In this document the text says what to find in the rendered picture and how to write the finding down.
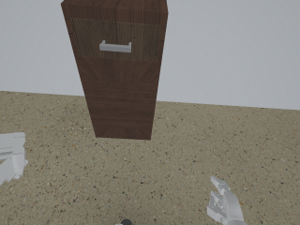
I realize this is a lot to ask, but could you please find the handle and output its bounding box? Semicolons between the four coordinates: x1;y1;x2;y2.
99;40;131;53

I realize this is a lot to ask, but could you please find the robot left hand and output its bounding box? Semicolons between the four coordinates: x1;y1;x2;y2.
0;132;28;186

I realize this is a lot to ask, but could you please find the robot right hand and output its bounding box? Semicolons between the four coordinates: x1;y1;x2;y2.
206;175;244;225

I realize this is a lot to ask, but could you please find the cabinet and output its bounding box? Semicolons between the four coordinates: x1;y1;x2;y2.
61;0;169;141

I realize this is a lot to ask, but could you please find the drawer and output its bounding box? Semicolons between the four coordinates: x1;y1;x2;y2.
70;18;161;62

